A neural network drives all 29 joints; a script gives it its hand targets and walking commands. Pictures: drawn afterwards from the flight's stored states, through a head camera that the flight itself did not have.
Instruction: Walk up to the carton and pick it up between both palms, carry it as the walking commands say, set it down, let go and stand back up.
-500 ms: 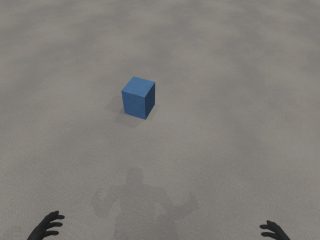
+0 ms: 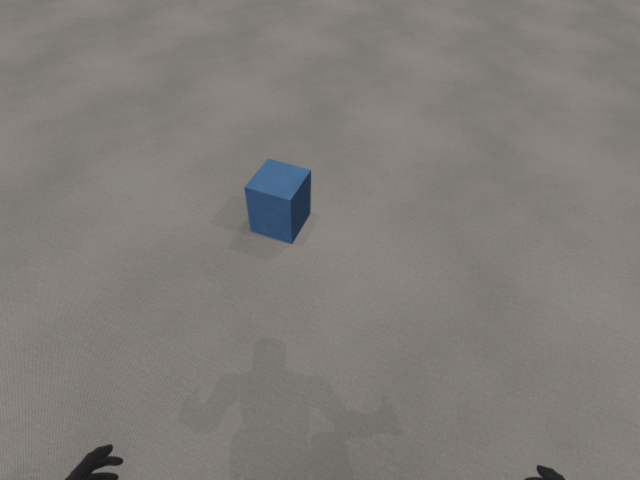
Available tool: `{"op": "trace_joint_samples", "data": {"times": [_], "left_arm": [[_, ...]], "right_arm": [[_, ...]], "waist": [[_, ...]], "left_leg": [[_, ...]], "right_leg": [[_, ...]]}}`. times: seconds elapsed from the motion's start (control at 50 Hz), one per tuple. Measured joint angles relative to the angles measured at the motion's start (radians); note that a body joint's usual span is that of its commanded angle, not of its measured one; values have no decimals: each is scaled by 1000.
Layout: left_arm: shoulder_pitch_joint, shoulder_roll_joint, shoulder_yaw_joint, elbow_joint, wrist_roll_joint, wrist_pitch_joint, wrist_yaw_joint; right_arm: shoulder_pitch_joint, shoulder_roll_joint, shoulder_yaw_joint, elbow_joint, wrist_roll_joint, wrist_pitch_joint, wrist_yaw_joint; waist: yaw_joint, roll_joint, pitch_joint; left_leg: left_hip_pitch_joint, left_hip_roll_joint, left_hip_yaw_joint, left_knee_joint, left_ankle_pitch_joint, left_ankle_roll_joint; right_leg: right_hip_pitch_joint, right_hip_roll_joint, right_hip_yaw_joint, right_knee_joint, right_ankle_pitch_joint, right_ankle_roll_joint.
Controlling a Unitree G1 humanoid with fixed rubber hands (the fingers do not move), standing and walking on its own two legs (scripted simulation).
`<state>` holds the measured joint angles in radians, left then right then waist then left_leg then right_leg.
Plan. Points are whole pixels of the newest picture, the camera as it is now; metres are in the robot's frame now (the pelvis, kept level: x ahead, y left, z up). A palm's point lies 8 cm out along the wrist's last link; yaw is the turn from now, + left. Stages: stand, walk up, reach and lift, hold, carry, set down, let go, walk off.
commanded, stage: stand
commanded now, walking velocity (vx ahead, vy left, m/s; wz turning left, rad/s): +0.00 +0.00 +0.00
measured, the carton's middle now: (280, 201) +1.31 +0.19 -0.64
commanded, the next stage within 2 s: walk up in 1.52 s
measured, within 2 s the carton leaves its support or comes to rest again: neither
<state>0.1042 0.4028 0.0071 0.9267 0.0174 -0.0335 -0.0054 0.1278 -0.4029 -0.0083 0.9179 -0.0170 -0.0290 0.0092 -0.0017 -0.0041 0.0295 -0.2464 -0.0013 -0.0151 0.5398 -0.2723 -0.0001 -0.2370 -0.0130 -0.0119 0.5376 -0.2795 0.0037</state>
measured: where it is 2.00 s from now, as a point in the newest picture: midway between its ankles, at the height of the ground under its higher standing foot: outside the picture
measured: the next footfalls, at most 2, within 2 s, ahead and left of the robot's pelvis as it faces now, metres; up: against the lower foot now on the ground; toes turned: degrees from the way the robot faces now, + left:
left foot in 1.98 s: +0.15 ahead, +0.17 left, +0.00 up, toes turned +9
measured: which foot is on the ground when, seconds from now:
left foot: down 0.00-1.00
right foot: down 0.00-1.00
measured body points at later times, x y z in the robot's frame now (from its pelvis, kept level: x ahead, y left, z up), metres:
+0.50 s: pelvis +0.00 +0.00 +0.01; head +0.01 +0.01 +0.46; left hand +0.11 +0.32 -0.11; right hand +0.12 -0.31 -0.10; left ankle +0.01 +0.12 -0.73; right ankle +0.01 -0.12 -0.73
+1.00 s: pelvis +0.01 +0.00 +0.01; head +0.02 +0.01 +0.46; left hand +0.11 +0.33 -0.10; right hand +0.12 -0.31 -0.10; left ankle +0.01 +0.12 -0.73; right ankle +0.01 -0.12 -0.73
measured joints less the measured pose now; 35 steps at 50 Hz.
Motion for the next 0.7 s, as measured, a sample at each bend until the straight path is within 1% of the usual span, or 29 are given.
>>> {"op": "trace_joint_samples", "data": {"times": [0.34, 0.7], "left_arm": [[-11, 0, -3, 107, -4, 4, 1], [-13, 3, -2, 150, -4, 8, 3]], "right_arm": [[-27, 5, 8, 91, 4, 3, -4], [-37, 3, 6, 125, 5, 8, -6]], "waist": [[4, -1, 2], [4, -2, -1]], "left_leg": [[64, -4, -3, -120, 62, 2], [94, -8, -6, -177, 87, 4]], "right_leg": [[69, -4, -4, -127, 64, 6], [101, -8, -8, -185, 88, 10]]}}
